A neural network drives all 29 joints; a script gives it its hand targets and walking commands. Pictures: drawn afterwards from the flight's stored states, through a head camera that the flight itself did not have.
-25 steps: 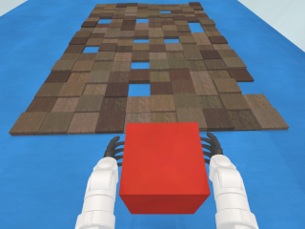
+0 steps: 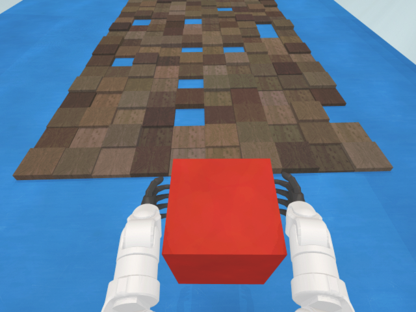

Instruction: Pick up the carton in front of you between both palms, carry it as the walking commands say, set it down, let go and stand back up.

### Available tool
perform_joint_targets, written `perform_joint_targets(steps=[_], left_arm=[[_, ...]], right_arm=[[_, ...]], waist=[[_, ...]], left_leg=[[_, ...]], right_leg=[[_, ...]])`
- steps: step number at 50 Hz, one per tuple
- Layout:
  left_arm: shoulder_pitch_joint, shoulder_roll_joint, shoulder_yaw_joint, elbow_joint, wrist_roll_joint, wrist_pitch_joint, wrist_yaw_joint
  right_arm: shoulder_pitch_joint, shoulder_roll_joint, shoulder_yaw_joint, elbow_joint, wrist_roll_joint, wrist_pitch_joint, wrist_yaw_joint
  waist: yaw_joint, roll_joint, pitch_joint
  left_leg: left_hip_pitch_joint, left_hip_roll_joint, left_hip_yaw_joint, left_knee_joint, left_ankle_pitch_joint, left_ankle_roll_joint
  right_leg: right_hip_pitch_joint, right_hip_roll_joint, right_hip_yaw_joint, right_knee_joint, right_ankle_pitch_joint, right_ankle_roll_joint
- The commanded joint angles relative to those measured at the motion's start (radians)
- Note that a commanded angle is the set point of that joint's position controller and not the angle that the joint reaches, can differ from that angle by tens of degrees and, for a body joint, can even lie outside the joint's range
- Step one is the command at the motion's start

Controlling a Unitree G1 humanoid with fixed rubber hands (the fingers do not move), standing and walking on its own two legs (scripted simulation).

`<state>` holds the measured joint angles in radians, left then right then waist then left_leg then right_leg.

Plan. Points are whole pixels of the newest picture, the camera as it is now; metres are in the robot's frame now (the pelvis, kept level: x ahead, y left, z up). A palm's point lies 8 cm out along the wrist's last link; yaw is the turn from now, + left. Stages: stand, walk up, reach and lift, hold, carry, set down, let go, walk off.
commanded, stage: reach and lift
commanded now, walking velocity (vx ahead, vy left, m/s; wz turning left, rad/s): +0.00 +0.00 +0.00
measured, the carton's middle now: (221, 225) +0.31 +0.00 -0.05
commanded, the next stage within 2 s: hold in 0.48 s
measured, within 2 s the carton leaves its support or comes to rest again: neither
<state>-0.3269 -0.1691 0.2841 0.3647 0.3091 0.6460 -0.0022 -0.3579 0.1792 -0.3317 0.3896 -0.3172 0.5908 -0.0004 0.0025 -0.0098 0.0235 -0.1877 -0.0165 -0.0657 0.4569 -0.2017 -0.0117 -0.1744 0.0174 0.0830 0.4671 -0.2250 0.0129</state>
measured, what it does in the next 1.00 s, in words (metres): stands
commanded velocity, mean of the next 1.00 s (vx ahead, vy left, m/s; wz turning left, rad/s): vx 0.09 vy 0.00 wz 0.00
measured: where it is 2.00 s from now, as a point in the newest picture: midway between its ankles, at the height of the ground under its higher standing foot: (222, 257)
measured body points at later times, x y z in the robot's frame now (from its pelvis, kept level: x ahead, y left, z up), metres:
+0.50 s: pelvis +0.02 +0.00 +0.01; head -0.01 +0.00 +0.45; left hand +0.31 +0.15 +0.03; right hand +0.32 -0.15 +0.04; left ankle +0.03 +0.13 -0.74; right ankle +0.02 -0.13 -0.74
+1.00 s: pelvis +0.01 -0.01 +0.00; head -0.03 -0.02 +0.45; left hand +0.31 +0.14 +0.05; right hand +0.31 -0.16 +0.05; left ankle +0.03 +0.13 -0.74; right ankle +0.02 -0.12 -0.74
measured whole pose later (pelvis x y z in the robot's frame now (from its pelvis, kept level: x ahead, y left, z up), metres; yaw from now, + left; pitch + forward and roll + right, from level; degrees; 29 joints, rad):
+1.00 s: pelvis +0.01 -0.01 +0.00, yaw -3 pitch -1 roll +0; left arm -0.23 -0.13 0.18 0.14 0.22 0.83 0.02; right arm -0.27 0.15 -0.18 0.16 -0.25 0.79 -0.03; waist 0.03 0.02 -0.10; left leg -0.23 0.01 -0.03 0.49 -0.26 -0.01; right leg -0.25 0.00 -0.01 0.55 -0.37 0.01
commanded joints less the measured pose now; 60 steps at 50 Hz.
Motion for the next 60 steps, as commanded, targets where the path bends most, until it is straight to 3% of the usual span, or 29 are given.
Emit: perform_joint_targets(steps=[1,12,24,29,36,42,43,44,45,46,47,48,50,51,52,53,54,56,58,60], left_arm=[[-0.582,-0.951,-0.566,-0.067,-0.258,-0.057,-0.241],[-0.491,-0.939,-0.598,-0.148,-0.284,-0.031,-0.233],[-0.482,-0.917,-0.620,-0.198,-0.301,-0.005,-0.237],[-0.441,-0.912,-0.695,-0.300,-0.346,0.032,-0.232],[-0.435,-0.865,-0.618,-0.253,-0.301,0.075,-0.232],[-0.532,-0.906,-0.639,-0.255,-0.322,0.063,-0.242],[-0.578,-0.905,-0.643,-0.233,-0.340,0.068,-0.239],[-0.575,-0.907,-0.658,-0.258,-0.347,0.068,-0.235],[-0.587,-0.907,-0.675,-0.286,-0.359,0.071,-0.232],[-0.597,-0.910,-0.692,-0.306,-0.372,0.079,-0.228],[-0.600,-0.910,-0.715,-0.329,-0.393,0.090,-0.226],[-0.596,-0.905,-0.739,-0.355,-0.414,0.105,-0.226],[-0.595,-0.905,-0.795,-0.390,-0.462,0.143,-0.223],[-0.588,-0.896,-0.816,-0.413,-0.485,0.168,-0.219],[-0.566,-0.870,-0.811,-0.426,-0.491,0.194,-0.212],[-0.542,-0.853,-0.814,-0.432,-0.498,0.223,-0.201],[-0.528,-0.833,-0.824,-0.466,-0.501,0.254,-0.188],[-0.534,-0.798,-0.826,-0.538,-0.509,0.316,-0.168],[-0.508,-0.790,-0.842,-0.609,-0.533,0.368,-0.152],[-0.463,-0.797,-0.858,-0.660,-0.555,0.414,-0.143]], right_arm=[[-0.460,0.967,0.557,0.041,0.236,0.005,0.268],[-0.375,0.953,0.597,-0.046,0.262,0.030,0.262],[-0.357,0.961,0.625,-0.096,0.282,0.059,0.252],[-0.308,0.961,0.694,-0.203,0.325,0.098,0.241],[-0.319,0.910,0.630,-0.165,0.292,0.140,0.246],[-0.413,0.945,0.645,-0.159,0.310,0.128,0.258],[-0.433,0.930,0.655,-0.150,0.316,0.132,0.255],[-0.430,0.937,0.665,-0.158,0.326,0.134,0.249],[-0.435,0.937,0.684,-0.187,0.339,0.138,0.244],[-0.446,0.935,0.705,-0.217,0.347,0.145,0.238],[-0.433,0.930,0.722,-0.236,0.354,0.155,0.228],[-0.406,0.930,0.740,-0.259,0.362,0.170,0.215],[-0.394,0.906,0.776,-0.331,0.381,0.210,0.191],[-0.399,0.891,0.796,-0.376,0.397,0.240,0.181],[-0.428,0.886,0.822,-0.421,0.417,0.274,0.177],[-0.452,0.872,0.851,-0.449,0.442,0.305,0.175],[-0.474,0.872,0.884,-0.472,0.479,0.335,0.176],[-0.471,0.877,0.920,-0.477,0.538,0.393,0.177],[-0.425,0.879,0.944,-0.510,0.584,0.440,0.174],[-0.393,0.885,0.956,-0.561,0.617,0.482,0.169]], waist=[[-0.002,0.015,-0.318],[0.000,0.012,-0.321],[0.001,0.003,-0.299],[-0.010,0.000,-0.348],[0.001,0.001,-0.172],[-0.002,0.004,-0.236],[-0.009,0.076,-0.277],[-0.003,0.093,-0.280],[-0.005,0.100,-0.250],[-0.008,0.133,-0.238],[-0.008,0.174,-0.265],[-0.003,0.171,-0.296],[0.005,0.117,-0.351],[0.009,0.017,-0.363],[0.022,-0.213,-0.336],[0.023,-0.272,-0.250],[0.023,-0.203,-0.225],[0.021,-0.117,-0.274],[0.026,-0.142,-0.330],[0.028,-0.157,-0.355]], left_leg=[[0.158,-0.074,0.002,-0.071,0.127,0.008],[0.202,-0.077,-0.006,-0.095,0.246,0.003],[0.208,-0.082,-0.001,-0.109,0.229,0.006],[0.246,-0.082,-0.010,-0.117,0.306,0.002],[0.188,-0.075,0.002,-0.152,0.094,0.014],[0.199,-0.071,0.002,-0.129,0.074,0.014],[0.093,0.111,-0.005,-0.079,-0.117,0.013],[0.038,0.119,-0.061,-0.141,-0.390,0.026],[-0.013,0.133,-0.094,-0.177,-0.586,0.039],[-0.019,0.165,-0.128,-0.201,-0.618,0.055],[-0.012,0.211,-0.178,-0.218,-0.555,0.078],[-0.035,0.236,-0.188,-0.221,-0.483,0.097],[-0.138,0.188,-0.088,-0.137,-0.450,0.090],[-0.222,0.125,0.005,-0.018,-0.446,0.057],[-0.349,0.027,0.141,0.243,-0.363,0.000],[-0.463,0.039,0.146,0.344,-0.277,-0.009],[-0.484,0.073,0.117,0.344,-0.263,0.003],[-0.434,0.075,0.143,0.269,-0.229,0.005],[-0.351,0.036,0.198,0.163,-0.184,-0.002],[-0.257,0.015,0.244,0.042,-0.130,-0.003]], right_leg=[[0.044,0.079,-0.016,-0.091,0.123,-0.015],[0.099,0.084,-0.010,-0.110,0.240,-0.007],[0.122,0.079,-0.003,-0.126,0.249,0.001],[0.176,0.077,0.003,-0.136,0.349,0.008],[0.107,0.070,-0.007,-0.170,0.118,-0.005],[0.095,0.067,-0.009,-0.151,0.092,-0.009],[-0.022,-0.095,-0.012,-0.060,-0.101,-0.010],[-0.052,-0.063,-0.007,-0.057,-0.310,-0.012],[-0.120,-0.038,-0.029,-0.020,-0.443,-0.007],[-0.159,-0.015,-0.073,0.060,-0.396,0.003],[-0.151,0.003,-0.127,0.170,-0.241,0.013],[-0.126,-0.001,-0.148,0.169,-0.174,0.013],[0.032,-0.006,-0.156,-0.008,-0.166,-0.009],[0.114,-0.072,-0.052,-0.113,-0.260,-0.031],[0.144,-0.257,0.252,-0.269,-0.495,-0.101],[0.141,-0.361,0.411,-0.350,-0.533,-0.156],[0.109,-0.380,0.417,-0.362,-0.500,-0.186],[0.133,-0.347,0.263,-0.316,-0.303,-0.176],[0.151,-0.273,0.114,-0.271,-0.158,-0.150],[0.139,-0.245,0.043,-0.228,-0.106,-0.142]])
